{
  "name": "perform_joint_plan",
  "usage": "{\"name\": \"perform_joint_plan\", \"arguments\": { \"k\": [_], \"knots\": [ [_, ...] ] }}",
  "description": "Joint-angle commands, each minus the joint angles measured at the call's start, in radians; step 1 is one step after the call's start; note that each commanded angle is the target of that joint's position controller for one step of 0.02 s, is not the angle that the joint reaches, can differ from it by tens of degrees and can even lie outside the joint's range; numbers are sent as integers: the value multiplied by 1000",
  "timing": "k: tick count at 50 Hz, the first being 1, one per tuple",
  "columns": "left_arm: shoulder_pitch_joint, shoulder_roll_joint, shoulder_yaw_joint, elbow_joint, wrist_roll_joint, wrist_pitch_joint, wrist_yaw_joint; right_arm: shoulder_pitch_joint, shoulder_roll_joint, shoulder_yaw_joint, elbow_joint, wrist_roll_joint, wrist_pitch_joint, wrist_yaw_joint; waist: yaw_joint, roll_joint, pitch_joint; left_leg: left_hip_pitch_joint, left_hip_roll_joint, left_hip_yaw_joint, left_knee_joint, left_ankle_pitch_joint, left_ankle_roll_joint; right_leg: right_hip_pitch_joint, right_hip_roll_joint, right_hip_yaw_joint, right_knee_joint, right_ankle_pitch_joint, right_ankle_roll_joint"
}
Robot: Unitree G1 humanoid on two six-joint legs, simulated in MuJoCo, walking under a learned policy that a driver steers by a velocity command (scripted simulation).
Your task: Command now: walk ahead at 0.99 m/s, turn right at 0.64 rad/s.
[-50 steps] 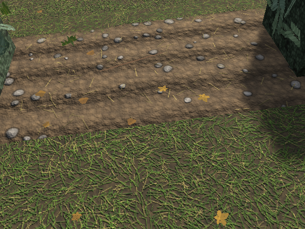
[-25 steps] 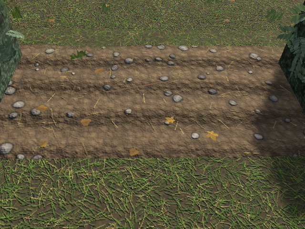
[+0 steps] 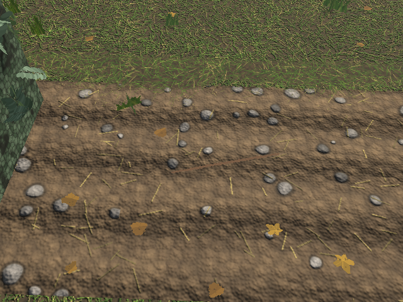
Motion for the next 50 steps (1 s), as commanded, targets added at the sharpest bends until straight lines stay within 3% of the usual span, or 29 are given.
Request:
{"name": "perform_joint_plan", "arguments": {
  "k": [1, 3, 4, 5, 6, 8, 10, 12, 15, 18, 21, 23, 25, 26, 27, 28, 29, 30, 31, 33, 36, 38, 40, 44, 46, 47, 48, 49, 50],
  "knots": [
    [203, 142, 39, 5, 0, -3, 12, -83, -237, -57, -73, -19, 17, -41, 168, 157, -104, -154, 276, 55, 316, 1585, -62, 449, 129, -74, -27, -59, -39],
    [635, 229, 91, 120, -4, 8, 29, -241, -272, -75, -112, -32, 59, -50, 402, 130, -226, -308, 256, 38, 994, 1501, -44, 814, 106, 43, -98, -164, -126],
    [627, 206, 106, 140, -32, 30, 40, -355, -186, -56, -131, -29, 47, -22, 404, -101, -127, -594, 34, 23, 1447, 510, -30, 904, 68, 156, -174, -196, -147],
    [435, 293, 114, 99, 16, 28, 43, -182, -19, -8, -239, -4, 25, 4, 90, -352, -165, -1089, -47, -157, 1751, -119, -102, 1105, -89, 646, -141, -100, -348],
    [362, 270, 119, 52, 14, 26, 46, -144, -48, 15, -262, -9, 1, 8, 100, -195, -317, -1169, 4, -307, 1724, -90, -69, 1165, -210, 970, -392, -505, -423],
    [301, 139, 92, 53, 19, 15, 59, -239, -126, 10, -263, -35, -14, 15, 27, 150, -78, -1096, 123, -310, 1430, 49, -40, 785, -173, 887, -536, -710, -280],
    [274, 144, 83, 50, 8, -18, 69, -257, -111, 26, -267, -71, 35, 12, -21, 168, 23, -997, 173, -287, 1302, 46, -72, 535, -78, 724, -542, -557, -239],
    [260, 169, 84, 35, 1, -44, 63, -278, -99, 39, -289, -69, 71, 15, -33, 113, 49, -916, 212, -235, 1124, 83, -101, 374, -5, 603, -570, -476, -227],
    [302, 167, 93, 34, -10, -51, 60, -445, -90, 51, -348, -38, 69, 20, 49, 73, 67, -884, 218, -185, 812, 324, -126, 384, 49, 510, -597, -300, -182],
    [400, 152, 95, 62, -21, -54, 55, -542, -56, 62, -376, -25, 58, 27, 151, 6, 42, -859, 179, -132, 565, 537, -95, 551, 32, 480, -564, -2, -121],
    [414, 164, 96, 77, -7, -56, 64, -564, -75, 51, -384, -22, 46, 28, 171, -24, 13, -842, 140, -117, 437, 542, -48, 745, -11, 454, -514, 220, -93],
    [381, 209, 103, 75, 1, -61, 74, -468, -126, 27, -361, -25, 40, 17, 112, -52, -62, -714, 82, -114, 389, 440, -15, 844, -38, 446, -380, 509, -59],
    [304, 267, 114, 65, 22, -62, 75, -149, -208, -16, -272, -6, 34, -6, -72, -76, -221, -415, 83, -137, 396, 306, 21, 825, -39, 415, -33, 614, -30],
    [238, 220, 102, 43, 33, -67, 74, 82, -257, -41, -217, -17, 37, -27, -188, -53, -316, -157, 188, -231, 477, 128, 45, 640, -7, 385, 246, 427, -28],
    [376, 48, 62, 6, -14, -71, 66, 132, -346, -68, -199, -68, 34, -27, -81, 277, -448, 136, 493, -774, 398, -159, 177, 279, 140, 288, 652, -346, 22],
    [378, 87, 47, 13, -13, -72, 68, 89, -306, -76, -192, -42, 45, -3, -77, 316, -454, 135, 526, -1108, 220, -313, 229, 94, 149, 284, 757, -554, 11],
    [243, 127, 52, 3, 4, -65, 70, -15, -214, -63, -200, -33, 44, 6, -69, 152, -248, -28, 470, -928, 192, -325, 206, 22, 67, 279, 738, -447, 5],
    [151, 134, 47, -21, 18, -64, 60, -44, -158, -53, -186, -29, 41, 12, -65, 22, -158, -173, 426, -769, 182, -195, 187, 42, 39, 267, 680, -396, 8],
    [92, 119, 43, -42, 29, -59, 49, -30, -130, -45, -158, -35, 38, 12, -52, -10, -95, -275, 377, -657, 166, -80, 159, 59, 21, 265, 633, -399, 7],
    [68, 69, 26, -79, 50, -40, 29, 30, -78, -26, -89, -20, 28, 10, -5, 58, -39, -388, 308, -551, 123, 11, 134, 71, -5, 266, 572, -428, 18],
    [-33, 61, 1, -161, 71, -34, 17, 67, -118, -35, -59, 10, 14, 11, 27, 92, 34, -459, 294, -517, 38, 106, 180, -24, -70, 189, 417, -405, 63],
    [-143, 60, -18, -215, 59, -46, 5, 50, -140, -45, -67, 8, 12, 8, 24, 74, 77, -566, 247, -439, -18, 207, 172, 65, -80, 160, 174, -257, 92],
    [-197, 37, -35, -224, 38, -53, -11, 52, -182, -61, -68, 23, 9, 10, 12, 72, 67, -695, 213, -375, -67, 363, 148, 335, -28, 105, -28, -94, 104],
    [-191, 108, -9, -212, 36, -51, 24, 124, -222, -70, -39, 31, 16, 16, 4, 72, -10, -447, 238, -368, 90, 777, 109, 467, 30, 95, -158, -107, 81],
    [56, 160, 22, -142, 44, -61, 53, 125, -263, -80, -28, 18, 28, 13, 125, 86, -176, -451, 205, -343, 483, 915, 75, 761, 61, 93, -179, -244, 62],
    [220, 216, 48, -113, 58, -65, 76, 99, -234, -75, -45, 18, 28, 15, 201, 68, -264, -634, 158, -337, 756, 708, 63, 994, -69, 200, -154, -364, 48],
    [344, 290, 71, -102, 95, -66, 92, 143, -67, -42, -87, 31, 23, 11, 175, -152, -416, -870, 81, -277, 1122, -1, 58, 1219, -391, 588, -205, -679, 9],
    [309, 308, 82, -110, 72, -51, 85, 170, -87, -39, -132, 61, 34, 7, 131, -292, -521, -1016, 57, -262, 1329, -85, 61, 1224, -493, 982, -401, -817, -65],
    [212, 205, 69, -115, 58, -47, 82, 58, -138, -50, -124, 38, 50, 1, 116, -139, -319, -1107, 133, -253, 1348, 26, 66, 1083, -416, 828, -425, -855, -49]
  ]
}}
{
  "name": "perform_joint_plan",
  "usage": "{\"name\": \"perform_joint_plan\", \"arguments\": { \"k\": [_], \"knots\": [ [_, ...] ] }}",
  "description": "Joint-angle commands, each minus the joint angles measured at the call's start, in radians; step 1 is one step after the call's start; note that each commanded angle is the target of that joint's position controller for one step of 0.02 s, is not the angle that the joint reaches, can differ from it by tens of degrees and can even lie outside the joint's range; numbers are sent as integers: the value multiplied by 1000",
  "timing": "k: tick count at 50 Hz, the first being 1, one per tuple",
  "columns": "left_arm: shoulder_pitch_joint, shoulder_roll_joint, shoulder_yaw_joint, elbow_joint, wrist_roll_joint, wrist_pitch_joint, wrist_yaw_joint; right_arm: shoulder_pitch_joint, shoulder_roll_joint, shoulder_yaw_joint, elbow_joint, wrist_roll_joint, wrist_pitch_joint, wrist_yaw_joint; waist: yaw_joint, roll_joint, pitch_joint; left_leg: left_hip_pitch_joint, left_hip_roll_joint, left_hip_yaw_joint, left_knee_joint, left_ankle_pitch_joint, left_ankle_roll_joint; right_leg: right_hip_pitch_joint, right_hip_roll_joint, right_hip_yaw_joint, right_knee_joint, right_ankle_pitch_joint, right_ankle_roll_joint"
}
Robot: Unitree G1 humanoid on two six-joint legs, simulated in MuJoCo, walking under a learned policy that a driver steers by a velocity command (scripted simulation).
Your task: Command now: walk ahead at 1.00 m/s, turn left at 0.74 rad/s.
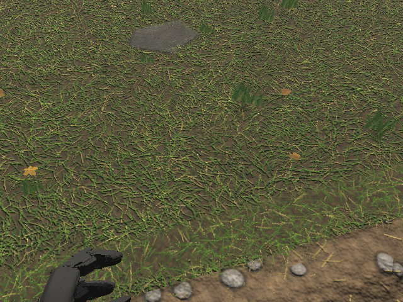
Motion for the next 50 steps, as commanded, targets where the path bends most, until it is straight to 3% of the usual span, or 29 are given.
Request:
{"name": "perform_joint_plan", "arguments": {
  "k": [1, 2, 4, 7, 9, 13, 15, 17, 18, 19, 20, 21, 23, 24, 25, 26, 27, 30, 32, 36, 39, 41, 42, 43, 44, 45, 47, 49, 50],
  "knots": [
    [326, 154, 82, 48, -15, 9, 16, -152, -101, -16, -142, -14, -2, 0, 212, -97, -148, -671, 88, 36, 382, 143, 27, 674, -367, 553, -357, -376, -143],
    [311, 129, 78, 64, -11, 4, 14, -179, -85, -16, -141, -21, 9, 10, 186, -67, -84, -641, 110, 38, 354, 156, 17, 572, -328, 433, -379, -214, -127],
    [331, 115, 77, 108, -29, -10, 14, -188, -40, -10, -164, -45, 43, 30, 131, -121, -26, -604, 148, 39, 319, 138, -6, 438, -305, 293, -431, -136, -122],
    [339, 77, 70, 151, -52, -34, 3, -320, -21, -3, -233, -52, 75, 51, 105, -93, 52, -680, 174, 62, 259, 215, -13, 407, -271, 82, -490, 81, -85],
    [295, 92, 74, 157, -49, -45, 5, -384, -23, 6, -281, -51, 75, 67, 71, -117, 76, -649, 175, 84, 139, 346, -6, 357, -229, -56, -527, 152, -65],
    [335, 167, 89, 177, -50, -47, 13, -508, -45, 17, -318, -47, 68, 94, 84, -38, 115, -443, 91, 251, -204, 510, 52, 382, -179, -240, -556, 472, -36],
    [372, 234, 102, 169, -49, -33, 20, -461, -69, 12, -301, -43, 63, 86, 53, -74, 64, -373, 16, 300, -239, 444, 85, 516, -202, -266, -393, 984, -25],
    [354, 294, 121, 155, -37, 12, 31, -242, -133, -15, -242, -44, 56, 67, -71, -115, -65, -141, -50, 300, -249, 326, 125, 557, -239, -248, -64, 1199, -30],
    [334, 298, 123, 138, -31, 30, 31, -31, -176, -42, -170, -48, 53, 49, -154, -95, -168, 120, -78, 247, -293, 279, 152, 457, -239, -221, 212, 1102, -40],
    [326, 259, 119, 141, -35, 30, 26, 20, -234, -78, -138, -26, 69, 25, -167, 46, -199, 348, -50, 121, -373, 212, 167, 235, -97, -219, 613, 500, -16],
    [480, 100, 74, 56, -30, 18, 6, -151, -364, -90, -190, -67, 79, 16, 82, 278, -215, 513, 239, -394, -445, 261, 275, -172, 25, -133, 1001, -336, 38],
    [383, 169, 74, 5, -42, -4, 9, -100, -357, -99, -228, -52, 89, 8, -17, 149, -390, 584, 313, -670, -657, 29, 370, -280, 39, 73, 1061, -252, 30],
    [290, 172, 64, 2, -43, -16, 12, -136, -243, -71, -173, -44, 64, -14, 56, -40, -79, 247, 289, -532, -755, 22, 275, -305, -78, 83, 856, -138, 15],
    [297, 146, 55, 32, -31, -2, 12, -194, -203, -56, -171, -50, 46, -15, 101, -100, -28, 90, 233, -402, -753, 86, 219, -214, -112, 81, 787, -136, 4],
    [357, 137, 50, 49, -26, 22, 3, -226, -173, -41, -181, -48, 26, -18, 146, -75, -21, -35, 223, -336, -770, 152, 217, -120, -128, 89, 736, -126, 7],
    [366, 129, 49, 66, -26, 45, -4, -220, -135, -27, -168, -45, 6, -13, 161, -80, -9, -102, 205, -273, -793, 193, 207, -77, -147, 96, 691, -136, 12],
    [344, 113, 47, 61, -31, 60, -12, -202, -133, -25, -150, -40, -11, -8, 162, -62, 17, -147, 195, -222, -829, 179, 201, -81, -157, 95, 631, -128, 15],
    [174, 93, 42, 19, -56, 66, -25, -141, -133, -27, -115, -36, -40, 12, 104, -36, 129, -110, 147, -35, -919, 355, 124, -203, -149, 79, 404, 73, -14],
    [135, 82, 42, 20, -68, 58, -35, -151, -128, -23, -117, -32, -51, 17, 91, -35, 114, -65, 94, 111, -934, 476, 60, -165, -95, 49, 244, 233, -40],
    [42, 68, 37, 4, -70, 41, -59, -104, -129, -11, -88, -25, -76, 1, 65, -11, 108, 87, 141, 228, -993, 816, -7, -63, -32, -63, 2, 459, -103],
    [121, 115, 50, 37, -53, 46, -57, -102, -189, -18, -84, -46, -56, -34, 116, 72, 19, 304, 184, 286, -785, 1448, -61, 7, 85, -145, -30, 300, -137],
    [387, 188, 82, 110, -55, 53, -47, -153, -230, -32, -98, -78, -14, -59, 260, 121, -117, 323, 211, 290, -402, 1653, -75, 240, 161, -153, -13, 135, -169],
    [620, 230, 107, 175, -53, 56, -36, -227, -253, -39, -121, -84, 2, -64, 381, 102, -188, 191, 208, 286, -64, 1571, -69, 465, 143, -79, -54, 66, -212],
    [698, 273, 133, 198, -57, 69, -19, -276, -191, -23, -134, -83, -7, -48, 401, -7, -187, -68, 84, 284, 335, 848, -53, 647, 54, 61, -22, -51, -256],
    [579, 379, 157, 177, -31, 80, -16, -184, -42, 16, -232, -40, -28, -18, 204, -385, -237, -649, -96, 154, 735, -111, -140, 963, -206, 679, -138, -113, -495],
    [531, 321, 157, 138, -53, 82, -15, -269, -98, 31, -262, -53, -53, -21, 262, -130, -290, -746, -41, -4, 703, -7, -98, 949, -235, 879, -337, -240, -491],
    [480, 217, 134, 160, -57, 79, -5, -335, -119, 38, -277, -61, -73, -9, 166, 92, -63, -654, 66, -4, 447, 128, -73, 592, -182, 702, -428, -231, -372],
    [436, 186, 116, 159, -61, 57, 4, -334, -104, 50, -285, -96, -29, -5, 91, 94, 32, -551, 111, 10, 336, 100, -106, 339, -84, 554, -447, -108, -337],
    [421, 185, 112, 154, -63, 44, 2, -313, -91, 57, -286, -99, -5, -1, 67, 68, 43, -512, 132, 30, 260, 88, -118, 254, -53, 485, -463, -112, -327]
  ]
}}
Over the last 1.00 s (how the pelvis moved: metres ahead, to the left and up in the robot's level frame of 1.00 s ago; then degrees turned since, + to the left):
0.92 -0.19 0.00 -12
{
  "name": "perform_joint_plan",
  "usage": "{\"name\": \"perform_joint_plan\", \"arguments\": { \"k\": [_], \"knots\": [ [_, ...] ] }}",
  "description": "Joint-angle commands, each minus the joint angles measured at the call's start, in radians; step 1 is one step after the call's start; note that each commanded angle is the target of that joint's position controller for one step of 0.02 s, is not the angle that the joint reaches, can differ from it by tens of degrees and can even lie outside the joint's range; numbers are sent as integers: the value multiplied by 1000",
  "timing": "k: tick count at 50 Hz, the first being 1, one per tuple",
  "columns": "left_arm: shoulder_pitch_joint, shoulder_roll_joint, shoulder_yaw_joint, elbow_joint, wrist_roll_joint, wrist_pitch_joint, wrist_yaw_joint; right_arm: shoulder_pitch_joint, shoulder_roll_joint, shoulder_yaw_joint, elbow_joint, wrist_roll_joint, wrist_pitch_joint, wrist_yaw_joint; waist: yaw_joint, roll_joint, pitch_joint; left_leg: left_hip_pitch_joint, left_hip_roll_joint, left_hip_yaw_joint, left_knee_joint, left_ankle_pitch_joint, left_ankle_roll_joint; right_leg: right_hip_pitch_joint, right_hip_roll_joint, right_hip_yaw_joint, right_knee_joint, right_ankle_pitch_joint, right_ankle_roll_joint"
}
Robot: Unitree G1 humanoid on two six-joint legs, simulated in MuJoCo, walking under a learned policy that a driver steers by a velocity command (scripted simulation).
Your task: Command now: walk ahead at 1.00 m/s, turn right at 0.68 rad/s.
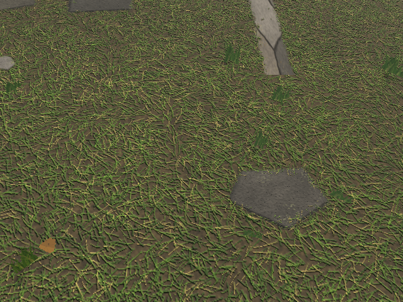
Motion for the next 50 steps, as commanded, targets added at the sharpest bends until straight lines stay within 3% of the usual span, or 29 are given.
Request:
{"name": "perform_joint_plan", "arguments": {
  "k": [1, 5, 7, 9, 12, 13, 14, 15, 16, 17, 18, 19, 20, 21, 23, 26, 29, 33, 34, 35, 36, 37, 38, 40, 42, 46, 48, 49, 50],
  "knots": [
    [-24, 109, 18, -73, -7, -47, 5, 40, -108, -11, -85, -19, 34, 11, -97, 66, 41, -143, 80, 33, -175, 5, -30, -56, -252, 400, -337, -81, -162],
    [40, 97, 20, -56, -24, -75, -6, -186, -73, 12, -154, 15, 25, 33, 7, 1, 102, -45, 79, 116, -609, 396, -24, -99, -190, 267, -412, 184, -87],
    [96, 109, 24, -38, -32, -84, -11, -233, -70, 10, -155, 26, 22, 35, 59, -10, 74, -18, 45, 142, -719, 535, 3, 26, -220, 261, -418, 366, -52],
    [122, 121, 25, -20, -23, -83, -2, -269, -86, 2, -162, 28, 18, 31, 82, -27, 57, -49, 19, 148, -797, 535, 33, 201, -249, 246, -385, 520, -30],
    [99, 177, 32, -11, -3, -81, 18, -166, -150, -29, -139, 23, 9, 15, 9, -79, -55, 91, -66, 154, -851, 364, 80, 382, -297, 232, -173, 953, 11],
    [85, 196, 35, -6, 13, -76, 24, -17, -186, -47, -94, 25, 4, 4, -63, -90, -129, 219, -90, 142, -849, 301, 96, 401, -298, 227, 6, 1060, 32],
    [26, 191, 34, -13, 16, -71, 30, 186, -205, -59, -34, 23, -2, -10, -176, -82, -199, 411, -42, 115, -884, 366, 111, 321, -267, 200, 244, 985, 54],
    [18, 108, 14, -41, 16, -76, 33, 372, -265, -76, 4, 0, -7, -29, -228, 0, -322, 662, 143, -36, -784, 435, 132, 138, -208, 160, 563, 635, 66],
    [212, -10, -14, -55, -69, -75, 30, 374, -341, -105, 29, -4, -5, -11, -120, 431, -536, 1018, 489, -610, -821, 803, 370, -240, -11, 99, 1040, -333, 145],
    [141, 86, -9, -24, -23, -66, 45, 332, -258, -106, 1, 19, 7, 7, -153, 140, -535, 955, 417, -608, -842, 845, 371, -327, -79, 149, 1088, -287, 126],
    [-24, 74, -13, -59, -17, -68, 42, 254, -174, -82, 9, 28, -2, 9, -153, 66, -352, 818, 363, -411, -855, 907, 327, -381, -132, 164, 1014, -222, 132],
    [-105, 56, -21, -82, -6, -70, 35, 228, -114, -68, 36, 27, -6, 9, -135, -4, -209, 667, 310, -301, -902, 928, 280, -408, -159, 138, 921, -215, 132],
    [-215, 44, -21, -115, 14, -56, 22, 235, -91, -58, 68, 36, -6, 3, -133, -29, -121, 543, 228, -198, -973, 923, 215, -376, -176, 119, 824, -225, 126],
    [-116, 14, -30, -107, 15, -38, 9, 230, -105, -59, 83, 39, -13, -3, -74, 78, -97, 476, 255, -177, -976, 1043, 241, -345, -173, 130, 793, -230, 136],
    [-84, -10, -37, -98, 29, -16, 4, 223, -98, -56, 109, 56, -25, 6, -31, 80, -76, 360, 233, -106, -1025, 1052, 231, -280, -174, 124, 659, -221, 154],
    [-131, -42, -61, -123, 22, -18, -11, 97, -143, -62, 104, 46, -19, 12, 24, 124, -84, 189, 105, 88, -1074, 982, 172, -91, -165, 16, 273, 5, 160],
    [-187, -27, -65, -113, 13, -16, -12, 156, -140, -66, 136, 67, -15, 23, -11, 136, -105, 192, 101, 81, -1057, 811, 135, 40, -167, -5, 141, 252, 144],
    [-134, 19, -50, -60, 45, -38, 4, 213, -146, -71, 175, 68, 10, 8, 6, 44, -67, 240, 78, 65, -845, 633, 85, 141, -185, 18, -19, 327, 95],
    [-100, 69, -41, -54, 49, -52, 10, 273, -145, -73, 178, 60, 16, 2, -2, -48, -96, 214, 24, 103, -711, 425, 55, 221, -301, 113, -11, 755, 71],
    [-72, 87, -38, -63, 43, -48, 17, 441, -54, -50, 196, 83, 30, -9, -43, -221, -245, 160, -69, 127, -479, -115, 27, 359, -558, 340, 22, 1225, -95],
    [-69, 28, -52, -61, 0, -38, 18, 440, -78, -56, 223, 80, 64, -22, -19, -202, -325, 159, -84, 59, -371, -336, 25, 345, -596, 424, 7, 1236, -178],
    [-111, 10, -57, -62, -15, -32, 20, 381, -102, -62, 211, 66, 81, -22, -31, -144, -266, 117, -75, 24, -340, -350, 21, 294, -559, 396, -35, 1081, -172],
    [-158, -8, -63, -61, -8, -25, 28, 320, -95, -62, 207, 53, 91, -21, -43, -96, -210, 105, -57, 14, -350, -318, 16, 231, -521, 364, -76, 904, -142],
    [-222, -22, -69, -54, 8, -14, 45, 278, -74, -57, 210, 46, 111, -22, -84, -96, -134, 184, -30, 19, -466, -239, 3, 73, -451, 274, -141, 721, -72],
    [-226, -11, -63, -37, 20, -9, 46, 285, -51, -50, 234, 53, 127, -28, -92, -102, -149, 261, -45, 53, -584, -178, -2, 39, -407, 233, -161, 583, -39],
    [-256, 2, -52, -11, 2, 11, 42, 262, -19, -41, 271, 51, 144, -34, -108, -94, -128, 402, -57, 85, -864, 68, 14, -64, -344, 210, -195, 51, 30],
    [-217, -20, -52, 5, -4, 21, 35, 205, -87, -48, 251, 23, 134, -37, -73, -13, -42, 394, 70, -67, -1007, 20, 52, -168, -295, 202, -200, -240, 117],
    [-207, -31, -48, 15, -12, 31, 32, 149, -109, -52, 251, 35, 129, -32, -39, 85, 43, 177, 103, -113, -1053, -135, 79, -75, -228, 126, -184, -164, 132],
    [-198, -33, -48, 38, -7, 34, 30, 117, -77, -44, 254, 39, 118, -29, -28, 100, 62, 80, 107, -128, -1103, -193, 74, 45, -223, 117, -140, -58, 135]
  ]
}}
Over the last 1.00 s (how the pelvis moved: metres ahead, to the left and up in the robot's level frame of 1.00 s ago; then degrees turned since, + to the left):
0.91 0.18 0.01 6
